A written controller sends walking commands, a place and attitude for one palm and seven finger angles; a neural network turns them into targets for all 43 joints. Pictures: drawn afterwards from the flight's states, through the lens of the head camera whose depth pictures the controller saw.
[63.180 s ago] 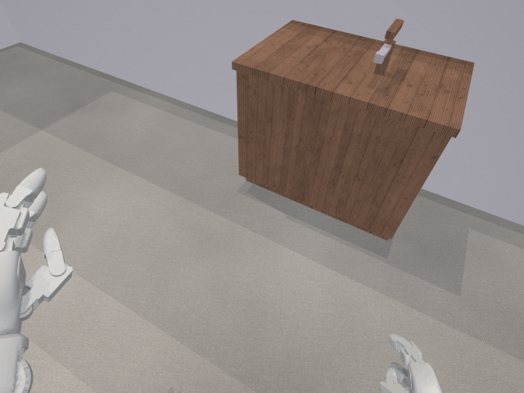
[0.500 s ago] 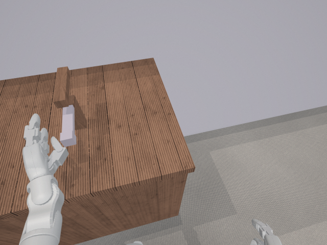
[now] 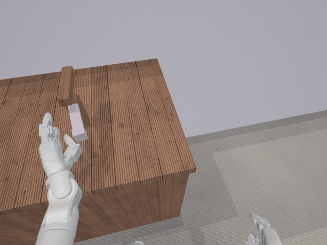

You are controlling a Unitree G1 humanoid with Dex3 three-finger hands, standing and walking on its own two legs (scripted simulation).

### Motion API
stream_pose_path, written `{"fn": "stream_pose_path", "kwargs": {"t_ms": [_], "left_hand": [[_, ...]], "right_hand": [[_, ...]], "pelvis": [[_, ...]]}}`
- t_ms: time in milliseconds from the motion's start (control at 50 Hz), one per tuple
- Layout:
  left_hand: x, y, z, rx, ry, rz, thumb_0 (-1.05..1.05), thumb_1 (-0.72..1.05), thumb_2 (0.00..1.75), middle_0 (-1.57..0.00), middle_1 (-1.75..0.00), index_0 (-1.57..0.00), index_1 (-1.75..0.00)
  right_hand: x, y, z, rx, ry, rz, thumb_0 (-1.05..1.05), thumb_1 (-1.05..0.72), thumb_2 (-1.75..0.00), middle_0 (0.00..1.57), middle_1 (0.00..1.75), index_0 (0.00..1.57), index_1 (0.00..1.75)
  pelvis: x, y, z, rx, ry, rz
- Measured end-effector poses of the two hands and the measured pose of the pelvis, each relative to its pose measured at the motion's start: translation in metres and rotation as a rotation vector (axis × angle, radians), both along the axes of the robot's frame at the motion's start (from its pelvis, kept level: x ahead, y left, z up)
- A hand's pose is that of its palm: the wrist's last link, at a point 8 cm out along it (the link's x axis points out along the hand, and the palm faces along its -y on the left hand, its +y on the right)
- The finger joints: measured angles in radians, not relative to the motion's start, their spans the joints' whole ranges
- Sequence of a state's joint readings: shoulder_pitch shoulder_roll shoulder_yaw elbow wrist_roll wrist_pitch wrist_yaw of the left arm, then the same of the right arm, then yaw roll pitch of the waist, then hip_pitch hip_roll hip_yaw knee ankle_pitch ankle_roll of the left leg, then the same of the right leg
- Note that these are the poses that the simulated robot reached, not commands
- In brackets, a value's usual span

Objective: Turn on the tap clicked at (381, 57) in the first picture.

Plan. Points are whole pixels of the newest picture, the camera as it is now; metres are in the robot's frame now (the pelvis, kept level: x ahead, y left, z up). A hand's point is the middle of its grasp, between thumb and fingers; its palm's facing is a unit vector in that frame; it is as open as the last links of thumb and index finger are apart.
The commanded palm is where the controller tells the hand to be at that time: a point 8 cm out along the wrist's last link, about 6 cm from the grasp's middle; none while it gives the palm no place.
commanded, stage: push the lever round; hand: left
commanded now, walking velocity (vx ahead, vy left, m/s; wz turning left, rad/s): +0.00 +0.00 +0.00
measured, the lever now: (79, 134) +0.36 +0.24 +0.07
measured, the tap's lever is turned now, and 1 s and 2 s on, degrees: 12 41 69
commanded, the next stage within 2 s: none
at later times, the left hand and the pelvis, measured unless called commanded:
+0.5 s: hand (93, 140) +0.35 +0.20 +0.06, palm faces +0.63 -0.77 -0.09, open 7.8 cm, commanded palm +0.30 +0.23 +0.06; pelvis +0.00 +0.00 +0.00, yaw +0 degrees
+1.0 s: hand (106, 132) +0.37 +0.17 +0.06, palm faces +0.69 -0.71 -0.10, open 7.8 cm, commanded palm +0.32 +0.20 +0.06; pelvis +0.00 +0.00 +0.00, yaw +0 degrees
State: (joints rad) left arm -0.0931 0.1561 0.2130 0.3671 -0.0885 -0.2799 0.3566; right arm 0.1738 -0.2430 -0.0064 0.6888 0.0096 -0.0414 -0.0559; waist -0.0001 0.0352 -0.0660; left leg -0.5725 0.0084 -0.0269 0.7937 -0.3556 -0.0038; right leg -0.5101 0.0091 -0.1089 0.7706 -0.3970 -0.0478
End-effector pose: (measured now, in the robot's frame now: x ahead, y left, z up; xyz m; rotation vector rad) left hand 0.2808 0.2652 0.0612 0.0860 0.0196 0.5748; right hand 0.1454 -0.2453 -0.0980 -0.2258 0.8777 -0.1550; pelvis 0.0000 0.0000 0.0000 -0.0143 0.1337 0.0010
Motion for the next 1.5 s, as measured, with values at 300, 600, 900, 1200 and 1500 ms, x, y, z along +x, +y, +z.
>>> {"fn": "stream_pose_path", "kwargs": {"t_ms": [300,600,900,1200,1500], "left_hand": [[0.014,-0.022,-0.001,-0.003,0.018,0.066,0.01,0.9,0.9,-0.15,-0.15,-0.15,-0.15],[0.018,-0.041,0.001,-0.003,0.02,0.134,0.02,0.92,0.91,-0.15,-0.15,-0.15,-0.15],[0.036,-0.063,0.001,-0.02,0.04,0.182,0.01,0.91,0.91,-0.15,-0.15,-0.15,-0.15],[0.04,-0.076,0.004,-0.03,0.045,0.229,0.02,0.91,0.91,-0.15,-0.15,-0.15,-0.15],[0.054,-0.093,0.005,-0.035,0.079,0.282,0.01,0.93,0.92,-0.15,-0.15,-0.15,-0.15]], "right_hand": [[-0.008,0.0,-0.002,0.014,0.034,-0.017,0.01,-0.91,-0.9,0.2,0.3,0.2,0.29],[-0.007,-0.002,-0.002,0.012,0.056,-0.026,0.01,-0.91,-0.9,0.2,0.3,0.2,0.29],[0.0,0.008,-0.005,0.023,0.07,-0.006,0.01,-0.91,-0.9,0.2,0.3,0.2,0.29],[-0.01,0.009,-0.014,0.043,0.112,0.01,0.01,-0.91,-0.9,0.2,0.3,0.2,0.29],[-0.013,0.003,-0.018,0.041,0.105,0.031,0.01,-0.91,-0.9,0.2,0.3,0.2,0.29]], "pelvis": [[0.002,-0.002,0.001,0.002,-0.001,-0.005],[0.003,-0.002,0.002,0.001,-0.005,-0.005],[0.001,-0.001,0.001,-0.001,0.005,0.001],[0.002,-0.004,-0.001,-0.001,0.012,0.003],[-0.005,-0.012,-0.004,0.0,0.032,0.012]]}}
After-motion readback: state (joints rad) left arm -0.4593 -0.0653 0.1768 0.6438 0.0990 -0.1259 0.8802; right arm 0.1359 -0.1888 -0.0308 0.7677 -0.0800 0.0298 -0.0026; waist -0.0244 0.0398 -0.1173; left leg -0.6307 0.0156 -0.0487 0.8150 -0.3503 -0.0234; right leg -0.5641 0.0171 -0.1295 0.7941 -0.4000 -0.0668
